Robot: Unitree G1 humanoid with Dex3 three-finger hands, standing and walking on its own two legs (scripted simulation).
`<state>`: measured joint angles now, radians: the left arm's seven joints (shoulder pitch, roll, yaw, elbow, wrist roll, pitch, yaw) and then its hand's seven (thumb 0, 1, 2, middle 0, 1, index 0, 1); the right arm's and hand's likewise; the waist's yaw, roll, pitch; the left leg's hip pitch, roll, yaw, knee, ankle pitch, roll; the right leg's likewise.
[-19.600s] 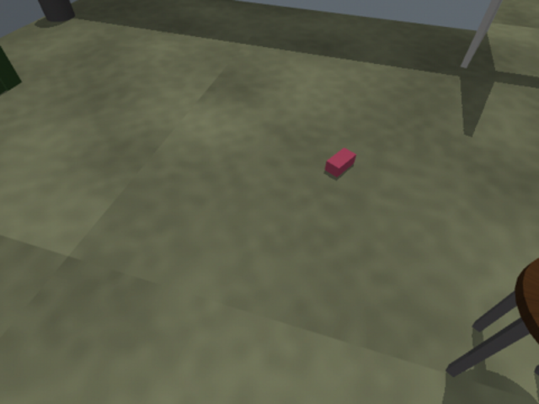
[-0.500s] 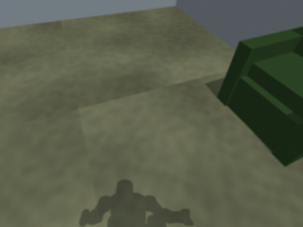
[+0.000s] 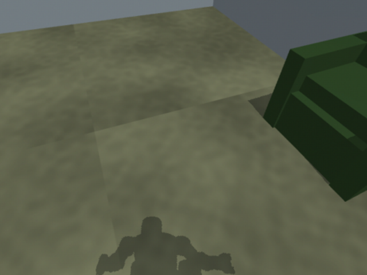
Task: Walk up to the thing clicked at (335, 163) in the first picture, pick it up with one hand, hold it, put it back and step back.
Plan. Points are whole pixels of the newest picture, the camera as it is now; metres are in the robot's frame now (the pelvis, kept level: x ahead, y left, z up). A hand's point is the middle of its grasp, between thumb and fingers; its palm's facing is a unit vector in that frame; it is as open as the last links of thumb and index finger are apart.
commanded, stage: stand
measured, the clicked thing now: out of the picture -0.06 +1.28 -0.75
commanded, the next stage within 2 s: walk up in 0.78 s
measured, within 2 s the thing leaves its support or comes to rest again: neither
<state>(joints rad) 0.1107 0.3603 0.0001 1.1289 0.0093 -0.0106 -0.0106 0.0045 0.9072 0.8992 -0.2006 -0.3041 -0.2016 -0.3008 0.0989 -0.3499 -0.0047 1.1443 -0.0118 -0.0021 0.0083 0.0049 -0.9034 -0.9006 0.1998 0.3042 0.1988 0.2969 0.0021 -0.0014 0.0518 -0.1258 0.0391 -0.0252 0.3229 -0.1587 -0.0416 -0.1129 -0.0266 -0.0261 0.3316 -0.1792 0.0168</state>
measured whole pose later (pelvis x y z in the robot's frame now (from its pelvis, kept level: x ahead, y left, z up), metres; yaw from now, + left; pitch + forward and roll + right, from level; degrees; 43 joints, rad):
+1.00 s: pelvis +0.00 -0.06 -0.02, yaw +10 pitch -1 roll +3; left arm 0.03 0.50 0.14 0.83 0.05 0.10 -0.11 0.00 0.91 0.90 -0.20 -0.30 -0.20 -0.30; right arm 0.34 -0.36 -0.08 0.98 -0.04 -0.02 -0.08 0.00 -0.90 -0.90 0.21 0.31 0.21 0.30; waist 0.00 -0.14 0.16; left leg -0.25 0.00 -0.20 0.41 -0.17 -0.08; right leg -0.44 -0.05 0.16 0.95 -0.41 -0.02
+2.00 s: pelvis +0.07 -0.15 -0.03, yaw +58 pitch -1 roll +0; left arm 0.25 0.43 0.05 0.74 0.01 -0.02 0.00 0.01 0.91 0.90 -0.20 -0.30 -0.20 -0.30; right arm 0.28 -0.40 -0.06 0.65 -0.04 0.04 0.03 0.01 -0.90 -0.90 0.20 0.30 0.20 0.30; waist 0.00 0.01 0.12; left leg -0.35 -0.11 -0.17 0.71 -0.33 0.01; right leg -0.39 -0.04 -0.02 0.72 -0.34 -0.03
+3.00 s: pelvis +0.06 -0.15 -0.03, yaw +83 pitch -3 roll +1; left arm 0.22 0.39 0.03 0.92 0.02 0.00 -0.02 0.01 0.90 0.90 -0.20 -0.30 -0.20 -0.30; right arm 0.18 -0.39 -0.03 0.90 -0.01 -0.02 -0.01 0.01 -0.90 -0.90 0.20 0.30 0.20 0.30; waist 0.05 0.01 0.09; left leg -0.34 -0.05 -0.07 0.69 -0.30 -0.01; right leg -0.27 -0.11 -0.06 0.73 -0.41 0.04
